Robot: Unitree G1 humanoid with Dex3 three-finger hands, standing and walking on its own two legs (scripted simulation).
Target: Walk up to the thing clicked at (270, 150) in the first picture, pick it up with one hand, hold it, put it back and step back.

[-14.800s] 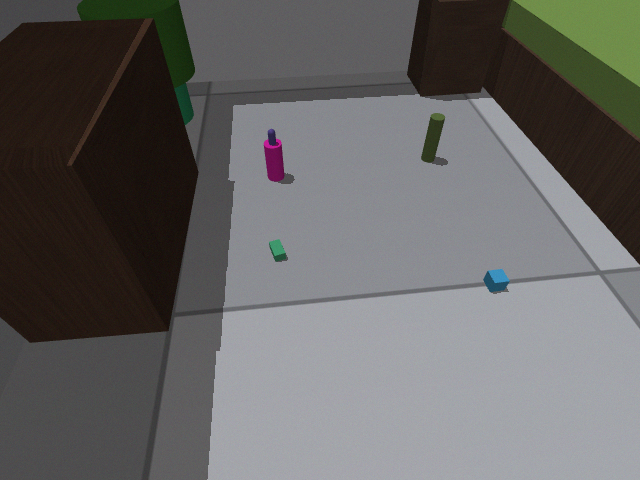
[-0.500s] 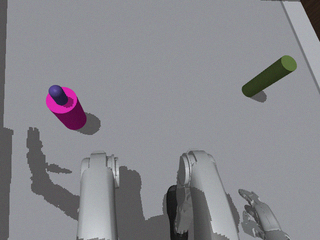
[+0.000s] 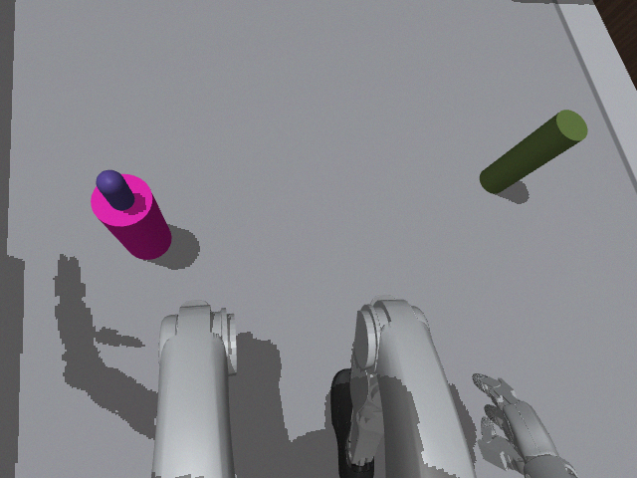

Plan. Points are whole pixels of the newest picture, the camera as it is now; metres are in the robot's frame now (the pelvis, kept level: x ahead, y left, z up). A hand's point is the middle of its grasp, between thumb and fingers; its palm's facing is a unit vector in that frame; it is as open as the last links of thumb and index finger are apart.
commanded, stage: go down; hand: left
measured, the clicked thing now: (132, 214) +0.49 +0.28 -0.25
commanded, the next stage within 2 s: none
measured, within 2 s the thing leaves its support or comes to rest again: neither
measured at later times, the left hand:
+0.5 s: hand out of the picture +0.39 +0.46 +0.05, palm faces +0.32 -0.95 -0.04, open 17.6 cm
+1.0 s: hand out of the picture +0.39 +0.47 +0.05, palm faces +0.31 -0.95 -0.04, open 17.6 cm
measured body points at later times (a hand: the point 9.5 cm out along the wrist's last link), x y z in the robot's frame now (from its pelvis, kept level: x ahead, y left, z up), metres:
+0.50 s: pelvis +0.00 +0.00 +0.00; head +0.21 +0.08 +0.39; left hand +0.37 +0.51 +0.06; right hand +0.16 -0.28 -0.09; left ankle +0.08 +0.13 -0.36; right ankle +0.10 -0.13 -0.36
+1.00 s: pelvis +0.00 +0.00 -0.01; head +0.21 +0.09 +0.38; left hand +0.37 +0.52 +0.05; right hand +0.16 -0.27 -0.09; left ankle +0.08 +0.13 -0.36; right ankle +0.10 -0.13 -0.36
